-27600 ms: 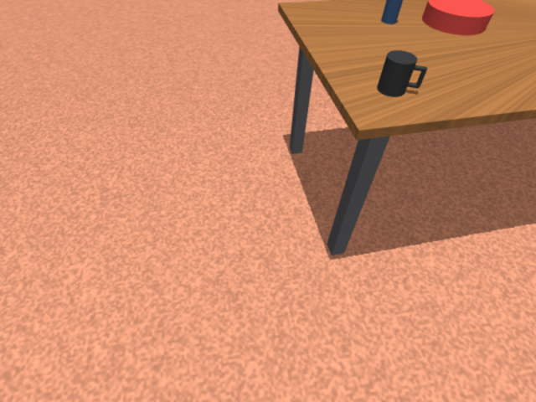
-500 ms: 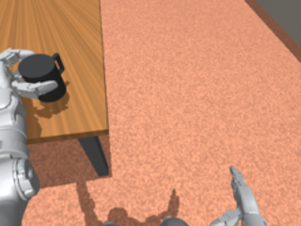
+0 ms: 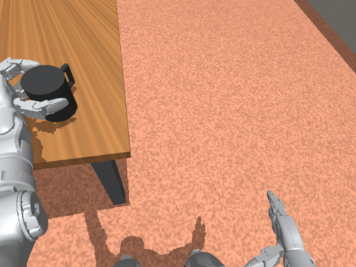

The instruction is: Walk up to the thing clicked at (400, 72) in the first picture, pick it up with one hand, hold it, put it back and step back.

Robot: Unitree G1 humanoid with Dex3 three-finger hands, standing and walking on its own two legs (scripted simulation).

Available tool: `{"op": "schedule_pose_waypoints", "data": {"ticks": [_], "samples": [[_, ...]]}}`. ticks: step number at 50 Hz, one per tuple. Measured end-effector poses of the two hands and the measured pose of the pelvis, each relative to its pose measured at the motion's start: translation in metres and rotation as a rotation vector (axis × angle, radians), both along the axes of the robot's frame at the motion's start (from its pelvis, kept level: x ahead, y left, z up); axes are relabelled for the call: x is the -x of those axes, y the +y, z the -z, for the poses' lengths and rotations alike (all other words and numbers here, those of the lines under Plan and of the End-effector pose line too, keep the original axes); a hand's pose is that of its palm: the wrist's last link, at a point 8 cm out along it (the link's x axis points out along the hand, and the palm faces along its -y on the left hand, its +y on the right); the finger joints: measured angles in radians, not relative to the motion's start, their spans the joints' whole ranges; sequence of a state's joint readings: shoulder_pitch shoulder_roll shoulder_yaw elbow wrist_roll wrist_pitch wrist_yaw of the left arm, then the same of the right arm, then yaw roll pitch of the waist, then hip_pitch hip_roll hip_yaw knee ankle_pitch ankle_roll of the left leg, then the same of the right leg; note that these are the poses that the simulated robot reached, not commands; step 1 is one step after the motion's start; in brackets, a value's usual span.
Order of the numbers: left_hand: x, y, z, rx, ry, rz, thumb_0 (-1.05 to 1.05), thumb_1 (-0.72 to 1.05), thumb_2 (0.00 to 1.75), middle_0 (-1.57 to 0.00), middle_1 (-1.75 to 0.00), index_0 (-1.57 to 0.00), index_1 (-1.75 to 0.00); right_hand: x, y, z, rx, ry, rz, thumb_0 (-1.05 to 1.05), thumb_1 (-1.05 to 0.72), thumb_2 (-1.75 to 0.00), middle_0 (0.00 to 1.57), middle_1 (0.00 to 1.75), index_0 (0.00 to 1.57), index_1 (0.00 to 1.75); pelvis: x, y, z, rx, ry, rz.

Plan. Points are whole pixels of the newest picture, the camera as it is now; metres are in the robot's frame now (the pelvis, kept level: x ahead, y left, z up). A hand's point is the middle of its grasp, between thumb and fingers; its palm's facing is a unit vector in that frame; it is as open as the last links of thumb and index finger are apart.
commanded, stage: lower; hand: left
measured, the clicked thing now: (56, 89) +0.50 +0.22 +0.08
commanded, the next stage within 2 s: loosen in 0.02 s
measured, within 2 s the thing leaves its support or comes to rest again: neither
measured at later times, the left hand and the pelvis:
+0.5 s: hand (36, 83) +0.50 +0.25 +0.10, palm faces +0.31 -0.95 +0.02, open 12.0 cm; pelvis -0.01 -0.01 -0.01, yaw +0 degrees
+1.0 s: hand (14, 69) +0.50 +0.27 +0.14, palm faces +0.34 -0.94 +0.02, open 17.1 cm; pelvis +0.00 -0.01 +0.00, yaw +0 degrees
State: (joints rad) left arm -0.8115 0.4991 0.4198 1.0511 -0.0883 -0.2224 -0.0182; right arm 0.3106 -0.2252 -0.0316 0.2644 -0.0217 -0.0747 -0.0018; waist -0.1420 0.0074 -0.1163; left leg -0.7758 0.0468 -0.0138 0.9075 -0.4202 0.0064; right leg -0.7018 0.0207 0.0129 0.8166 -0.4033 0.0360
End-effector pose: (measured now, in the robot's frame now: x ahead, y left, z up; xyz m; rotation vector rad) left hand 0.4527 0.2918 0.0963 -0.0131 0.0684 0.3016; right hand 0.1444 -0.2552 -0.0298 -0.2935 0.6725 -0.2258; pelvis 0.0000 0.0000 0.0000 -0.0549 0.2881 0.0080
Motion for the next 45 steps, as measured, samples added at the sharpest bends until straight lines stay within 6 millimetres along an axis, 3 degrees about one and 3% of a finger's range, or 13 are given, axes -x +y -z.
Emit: {"op": "schedule_pose_waypoints", "data": {"ticks": [11,21,34,41,45], "samples": [[-0.001,0.002,0.000,-0.001,-0.026,-0.011,0.00,-0.61,0.76,-0.75,-1.10,-0.81,-1.14,0.000,0.002,0.001,0.004,0.008,-0.028,-0.01,0.51,-0.05,0.06,0.05,0.06,0.05,0.001,-0.002,0.004,0.000,0.011,-0.004],[-0.003,0.001,-0.005,0.005,-0.050,-0.024,-0.01,-0.59,0.60,-0.84,-0.91,-0.90,-0.92,0.007,-0.003,0.002,0.006,0.021,-0.025,-0.01,0.51,-0.05,0.06,0.05,0.06,0.05,0.005,-0.006,0.007,-0.004,0.016,-0.005],[-0.005,-0.001,-0.006,-0.003,-0.045,-0.021,-0.01,-0.61,0.30,-0.56,-0.47,-0.58,-0.47,0.009,-0.009,0.004,-0.007,0.032,-0.011,-0.01,0.51,-0.05,0.06,0.05,0.06,0.05,0.005,-0.010,0.009,-0.010,0.025,0.000],[-0.007,0.000,-0.003,-0.001,-0.044,-0.016,-0.01,-0.61,0.18,-0.36,-0.29,-0.38,-0.29,0.007,-0.010,0.001,0.000,0.030,-0.013,-0.01,0.52,-0.05,0.06,0.05,0.06,0.05,0.004,-0.011,0.010,-0.009,0.029,-0.001],[-0.007,0.005,-0.011,-0.005,-0.065,-0.017,-0.01,-0.61,0.15,-0.26,-0.22,-0.27,-0.22,0.005,-0.011,-0.002,0.001,0.022,-0.006,-0.01,0.52,-0.05,0.06,0.05,0.06,0.05,0.002,-0.011,0.009,-0.009,0.023,0.001]]}}
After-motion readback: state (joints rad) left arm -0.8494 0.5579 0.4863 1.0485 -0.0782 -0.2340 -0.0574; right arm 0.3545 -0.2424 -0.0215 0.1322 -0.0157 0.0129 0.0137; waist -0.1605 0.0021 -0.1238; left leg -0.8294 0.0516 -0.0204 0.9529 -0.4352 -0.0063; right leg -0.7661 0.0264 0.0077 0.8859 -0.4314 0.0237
